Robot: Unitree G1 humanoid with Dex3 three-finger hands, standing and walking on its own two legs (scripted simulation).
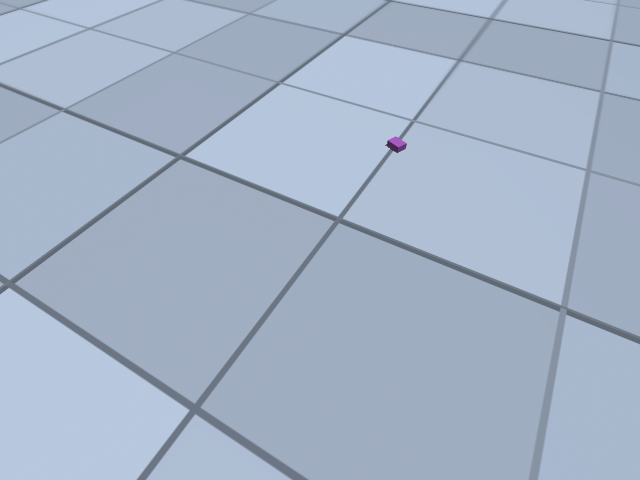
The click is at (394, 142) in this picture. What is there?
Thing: small box
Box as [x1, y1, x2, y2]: [387, 137, 406, 152]
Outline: 387,142 387,145 397,152 405,148 406,144 397,137 389,139
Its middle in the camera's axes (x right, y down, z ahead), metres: +0.42 -0.54 +2.12
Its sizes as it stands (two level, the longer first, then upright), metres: 0.083 0.064 0.035
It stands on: the floor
